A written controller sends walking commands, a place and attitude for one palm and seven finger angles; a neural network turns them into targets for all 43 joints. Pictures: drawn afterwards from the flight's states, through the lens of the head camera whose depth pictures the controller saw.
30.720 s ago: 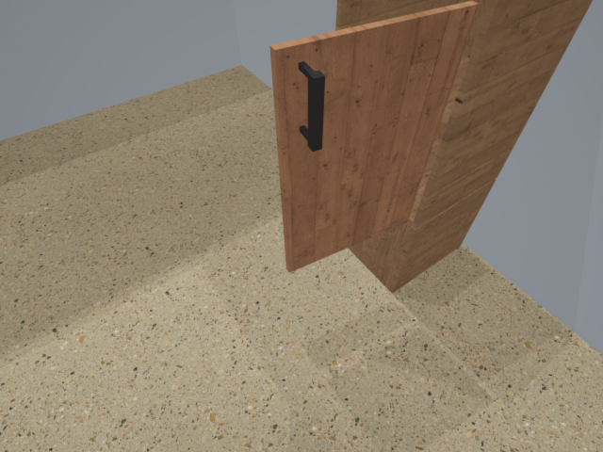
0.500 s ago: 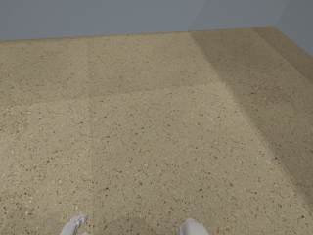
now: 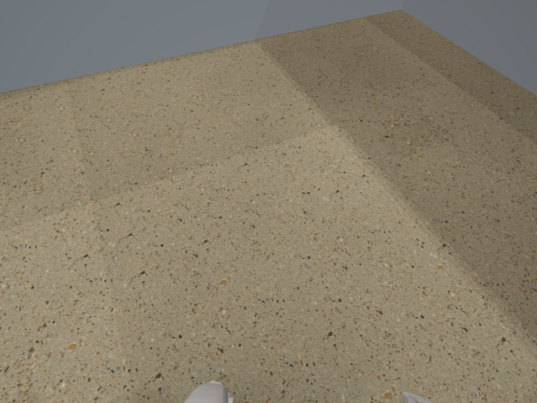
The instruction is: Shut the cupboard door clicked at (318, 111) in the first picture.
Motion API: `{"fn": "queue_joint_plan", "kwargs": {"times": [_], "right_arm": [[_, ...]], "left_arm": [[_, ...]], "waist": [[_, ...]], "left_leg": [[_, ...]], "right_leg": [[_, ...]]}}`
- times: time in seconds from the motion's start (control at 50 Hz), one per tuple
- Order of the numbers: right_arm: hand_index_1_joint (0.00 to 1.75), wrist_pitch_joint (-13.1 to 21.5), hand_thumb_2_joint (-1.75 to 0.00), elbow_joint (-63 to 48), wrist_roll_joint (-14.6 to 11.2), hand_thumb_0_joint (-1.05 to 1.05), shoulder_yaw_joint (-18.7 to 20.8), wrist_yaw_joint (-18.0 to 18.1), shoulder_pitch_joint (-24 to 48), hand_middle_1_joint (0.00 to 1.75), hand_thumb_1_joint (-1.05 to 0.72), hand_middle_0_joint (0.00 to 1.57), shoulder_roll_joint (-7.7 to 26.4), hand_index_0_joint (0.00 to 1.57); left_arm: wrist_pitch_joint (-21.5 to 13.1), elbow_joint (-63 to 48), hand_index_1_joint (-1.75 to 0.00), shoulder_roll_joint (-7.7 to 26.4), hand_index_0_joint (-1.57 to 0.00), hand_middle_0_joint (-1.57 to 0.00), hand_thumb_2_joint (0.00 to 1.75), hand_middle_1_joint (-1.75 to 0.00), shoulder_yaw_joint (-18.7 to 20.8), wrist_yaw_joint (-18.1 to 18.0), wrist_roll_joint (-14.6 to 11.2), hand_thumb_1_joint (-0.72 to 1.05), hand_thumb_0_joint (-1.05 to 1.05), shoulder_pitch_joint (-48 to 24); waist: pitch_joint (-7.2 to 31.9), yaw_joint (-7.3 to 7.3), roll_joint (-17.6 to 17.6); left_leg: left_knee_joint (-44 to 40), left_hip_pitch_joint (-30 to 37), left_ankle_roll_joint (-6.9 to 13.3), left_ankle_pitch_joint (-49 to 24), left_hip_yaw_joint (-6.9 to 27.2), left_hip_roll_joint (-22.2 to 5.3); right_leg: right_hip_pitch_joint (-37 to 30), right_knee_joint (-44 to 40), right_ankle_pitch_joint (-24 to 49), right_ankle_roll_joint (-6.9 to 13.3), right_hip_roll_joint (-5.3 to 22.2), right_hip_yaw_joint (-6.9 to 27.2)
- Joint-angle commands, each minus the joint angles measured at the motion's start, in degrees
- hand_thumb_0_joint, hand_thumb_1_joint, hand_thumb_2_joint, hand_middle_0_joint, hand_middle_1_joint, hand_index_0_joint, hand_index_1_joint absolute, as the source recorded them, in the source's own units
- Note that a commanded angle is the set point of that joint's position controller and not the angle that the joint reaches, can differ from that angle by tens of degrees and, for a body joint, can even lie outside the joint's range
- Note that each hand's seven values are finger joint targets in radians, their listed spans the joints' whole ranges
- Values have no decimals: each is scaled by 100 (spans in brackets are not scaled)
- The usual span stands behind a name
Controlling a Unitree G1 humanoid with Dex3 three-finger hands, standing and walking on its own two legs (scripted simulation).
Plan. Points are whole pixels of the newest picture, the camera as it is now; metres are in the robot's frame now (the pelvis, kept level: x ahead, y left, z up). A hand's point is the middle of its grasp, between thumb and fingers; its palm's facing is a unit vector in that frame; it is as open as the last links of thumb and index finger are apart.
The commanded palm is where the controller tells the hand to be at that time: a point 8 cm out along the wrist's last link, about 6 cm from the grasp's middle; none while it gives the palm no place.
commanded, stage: turn to face it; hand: left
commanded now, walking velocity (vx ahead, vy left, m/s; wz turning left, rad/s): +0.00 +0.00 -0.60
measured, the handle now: out of the picture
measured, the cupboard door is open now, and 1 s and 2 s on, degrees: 53 53 53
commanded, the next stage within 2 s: none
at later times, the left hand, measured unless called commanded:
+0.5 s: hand (182, 335) +0.24 +0.18 -0.16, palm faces -0.32 -0.91 -0.28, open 7.4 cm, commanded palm none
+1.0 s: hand (201, 313) +0.28 +0.15 -0.17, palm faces -0.54 -0.82 -0.20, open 7.4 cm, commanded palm none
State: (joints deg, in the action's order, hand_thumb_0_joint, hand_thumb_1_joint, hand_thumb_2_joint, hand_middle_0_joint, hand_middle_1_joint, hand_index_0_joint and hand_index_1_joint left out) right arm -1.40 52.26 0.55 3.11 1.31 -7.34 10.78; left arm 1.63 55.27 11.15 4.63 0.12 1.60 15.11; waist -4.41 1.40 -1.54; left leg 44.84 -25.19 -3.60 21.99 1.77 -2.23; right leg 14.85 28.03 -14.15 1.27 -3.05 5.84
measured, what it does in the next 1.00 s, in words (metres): steps on the spot, turning right: left foot, then right foot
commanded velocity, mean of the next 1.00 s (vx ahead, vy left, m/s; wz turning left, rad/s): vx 0.00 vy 0.00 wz -0.60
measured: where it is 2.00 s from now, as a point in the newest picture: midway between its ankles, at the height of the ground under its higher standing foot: outside the picture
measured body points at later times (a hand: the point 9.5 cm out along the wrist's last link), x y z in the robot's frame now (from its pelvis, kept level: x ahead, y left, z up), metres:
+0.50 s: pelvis +0.05 +0.01 -0.02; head +0.08 -0.01 +0.43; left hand +0.25 +0.22 -0.14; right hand -0.01 -0.26 -0.16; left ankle +0.04 +0.15 -0.73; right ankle +0.01 -0.09 -0.74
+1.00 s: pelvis +0.09 +0.03 +0.00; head +0.14 +0.02 +0.45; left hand +0.31 +0.20 -0.15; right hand +0.00 -0.21 -0.13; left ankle +0.17 +0.12 -0.74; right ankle -0.01 -0.06 -0.67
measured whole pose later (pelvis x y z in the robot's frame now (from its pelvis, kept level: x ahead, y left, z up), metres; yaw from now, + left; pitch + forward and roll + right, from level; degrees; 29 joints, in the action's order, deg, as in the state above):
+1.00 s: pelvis +0.09 +0.03 +0.00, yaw -36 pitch +1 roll -2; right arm -0.6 50.1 2.2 0.8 1.6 -14.0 10.8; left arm 4.7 51.6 15.1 5.5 2.0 1.1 10.5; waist -4.2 0.5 -1.6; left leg 30.5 -15.2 -0.7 15.6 -7.1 -6.4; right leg 25.5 60.2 -28.1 -2.5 -0.1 -1.2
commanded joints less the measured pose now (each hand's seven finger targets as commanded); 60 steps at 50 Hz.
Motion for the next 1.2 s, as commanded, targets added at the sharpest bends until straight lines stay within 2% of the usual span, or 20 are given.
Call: {"fn": "queue_joint_plan", "kwargs": {"times": [0.0, 0.04, 0.06, 0.18, 0.34, 0.4, 0.42, 0.44, 0.46, 0.58, 0.76, 0.8, 0.82, 0.84, 0.94, 1.06, 1.1, 1.12, 1.16, 1.18], "right_arm": [[30, 211, -90, -180, -33, 0, 110, 93, -828, 30, -90, 20, 628, 20], [30, 284, -90, -265, 96, 0, 269, 118, -1078, 30, -90, 20, 1521, 20], [30, 232, -90, -331, 124, 0, 248, 128, -1096, 30, -90, 20, 1483, 20], [30, 222, -90, -541, 143, 0, 86, 135, -476, 30, -90, 20, 1129, 20], [30, 156, -90, -376, 132, 0, 238, 54, -903, 30, -90, 20, 1378, 20], [30, 125, -90, -385, 92, 0, 271, 20, -748, 30, -90, 20, 1422, 20], [30, 123, -90, -450, 35, 0, 269, -14, -658, 30, -90, 20, 1348, 20], [30, 119, -90, -677, -19, 0, 155, -43, -529, 30, -90, 20, 856, 20], [30, 51, -90, -843, -4, 0, 109, -7, -264, 30, -90, 20, 807, 20], [30, -57, -90, -500, 35, 0, 133, -65, -481, 30, -90, 20, 821, 20], [30, 128, -90, -379, -25, 0, 118, 15, -1024, 30, -90, 20, 814, 20], [30, 234, -90, -382, 109, 0, 255, 67, -1362, 30, -90, 20, 1675, 20], [30, 208, -90, -429, 136, 0, 254, 98, -1441, 30, -90, 20, 1744, 20], [30, 197, -90, -579, 167, 0, 210, 106, -1223, 30, -90, 20, 1669, 20], [30, 195, -90, -563, 158, 0, 102, 137, -770, 30, -90, 20, 1245, 20], [30, 125, -90, -402, 129, 0, 236, 61, -1043, 30, -90, 20, 1400, 20], [30, 92, -90, -431, 99, 0, 275, 36, -830, 30, -90, 20, 1436, 20], [30, 81, -90, -471, 54, 0, 289, 11, -719, 30, -90, 20, 1377, 20], [30, 24, -90, -900, 23, 0, 132, -40, -205, 30, -90, 20, 719, 20], [30, -46, -90, -881, 10, 0, 126, -1, -160, 30, -90, 20, 867, 20]], "left_arm": [[-68, -582, -30, 1001, -20, -20, 90, -30, 249, -72, -71, 90, 0, -293], [-31, -747, -30, 502, -20, -20, 90, -30, 128, -29, -170, 90, 0, -84], [-21, -832, -30, 693, -20, -20, 90, -30, 122, -45, -115, 90, 0, -245], [133, -813, -30, 666, -20, -20, 90, -30, 162, 170, -51, 90, 0, -303], [83, -1062, -30, 580, -20, -20, 90, -30, 50, 202, -49, 90, 0, -809], [17, -966, -30, 721, -20, -20, 90, -30, 88, 192, -39, 90, 0, -414], [-41, -819, -30, 997, -20, -20, 90, -30, 146, 159, -15, 90, 0, 77], [-120, -688, -30, 1659, -20, -20, 90, -30, 273, 73, 42, 90, 0, 499], [-105, -586, -30, 1919, -20, -20, 90, -30, 332, -10, -50, 90, 0, 684], [-74, -961, -30, 1328, -20, -20, 90, -30, 161, -84, -30, 90, 0, -656], [13, -859, -30, 1274, -20, -20, 90, -30, 201, -21, -58, 90, 0, -680], [70, -999, -30, 652, -20, -20, 90, -30, 91, 28, -172, 90, 0, -403], [66, -1047, -30, 766, -20, -20, 90, -30, 94, 25, -124, 90, 0, -530], [52, -1108, -30, 764, -20, -20, 90, -30, 116, 62, -104, 90, 0, -549], [160, -901, -30, 634, -20, -20, 90, -30, 122, 205, -67, 90, 0, -607], [81, -968, -30, 552, -20, -20, 90, -30, 44, 210, -66, 90, 0, -754], [51, -859, -30, 611, -20, -20, 90, -30, 83, 201, -60, 90, 0, -394], [23, -745, -30, 836, -20, -20, 90, -30, 139, 177, -38, 90, 0, -42], [-66, -599, -30, 1824, -20, -20, 90, -30, 327, 22, -7, 90, 0, 463], [-44, -600, -30, 1866, -20, -20, 90, -30, 326, -36, -48, 90, 0, 487]], "waist": [[790, -397, -592], [1003, -387, 1830], [800, -420, 1349], [451, -118, 1242], [680, -373, 1403], [784, -90, 1242], [1012, 177, 685], [1191, 370, -1201], [1055, 456, -1522], [475, -219, -735], [573, -420, -649], [874, -430, 1865], [885, -480, 1690], [754, -373, 1027], [511, -188, 1374], [717, -381, 1467], [807, -149, 1236], [850, 52, 816], [562, 387, -1730], [593, 377, -1267]], "left_leg": [[-1802, 1725, -15, -1013, -216, 103], [-2665, 2641, 961, -2617, 2010, -2223], [-2558, 2213, 1366, -3039, 1985, -2583], [-2532, 1774, 1093, -3620, 116, -1625], [-1997, 2289, 1018, -4160, -604, -1769], [-1298, 1848, 651, -3646, -889, -1646], [-474, 1351, 370, -3109, -1143, -1388], [840, -259, 11, -192, -1475, -562], [1934, -912, -76, 1685, -850, -171], [1848, -423, -148, 139, -282, -335], [-1635, 1440, -78, -921, -436, 84], [-2738, 2379, 687, -1665, 1685, -1936], [-2813, 2053, 1205, -2141, 2019, -2571], [-2827, 1503, 1371, -1973, 1727, -2514], [-2509, 1768, 1048, -3250, 18, -1698], [-1971, 2069, 1002, -3464, -517, -1832], [-1519, 1693, 731, -2831, -763, -1722], [-965, 1176, 460, -2156, -973, -1506], [1328, -915, -65, 1563, -1097, -226], [2023, -1048, 4, 1419, -368, -321]], "right_leg": [[405, 4, 1752, 402, 948, 1153], [1749, 1954, -2030, -224, -168, -196], [1627, 2949, -2350, -262, 171, -222], [1593, 3526, -1223, -487, 502, -656], [855, 1551, -1007, -342, 348, -1174], [-192, 192, 63, -177, 273, -1244], [-1089, -443, 978, -29, 543, -875], [-2256, -753, 2986, 504, 1958, 987], [-1980, -626, 4531, 1138, 2682, 1717], [-254, -924, 1764, 847, 1590, 618], [463, -182, 1069, 440, 1140, 1057], [1636, 1656, -1419, -188, -94, -113], [1581, 2909, -2305, -232, 66, -321], [1367, 3417, -2070, -238, 330, -248], [1492, 3287, -1362, -435, 496, -700], [646, 1392, -1197, -320, 314, -1173], [-120, 309, -232, -237, 242, -1256], [-827, -343, 450, -135, 387, -1027], [-1412, -1081, 2735, 904, 2494, 1887], [-1173, -1135, 2145, 1262, 2612, 1880]]}}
